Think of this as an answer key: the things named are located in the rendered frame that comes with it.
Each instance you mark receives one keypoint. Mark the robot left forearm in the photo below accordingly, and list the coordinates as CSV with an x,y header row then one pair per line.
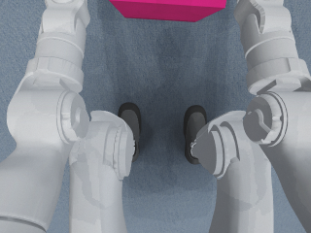
x,y
60,49

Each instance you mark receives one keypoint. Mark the robot right upper arm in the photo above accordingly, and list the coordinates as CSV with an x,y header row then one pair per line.
x,y
280,123

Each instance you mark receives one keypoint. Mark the robot thigh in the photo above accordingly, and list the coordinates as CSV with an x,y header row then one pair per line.
x,y
244,201
95,188

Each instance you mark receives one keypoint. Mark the right robot thigh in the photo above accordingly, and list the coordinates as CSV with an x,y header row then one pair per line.
x,y
244,201

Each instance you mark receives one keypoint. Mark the robot left upper arm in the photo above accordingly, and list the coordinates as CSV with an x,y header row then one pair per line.
x,y
45,123

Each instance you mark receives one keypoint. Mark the left robot thigh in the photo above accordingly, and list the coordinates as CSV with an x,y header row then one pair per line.
x,y
95,188

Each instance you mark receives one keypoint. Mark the robot right forearm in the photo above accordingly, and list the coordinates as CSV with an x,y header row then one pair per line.
x,y
269,47

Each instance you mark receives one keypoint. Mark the carton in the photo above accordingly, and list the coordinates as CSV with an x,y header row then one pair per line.
x,y
174,10

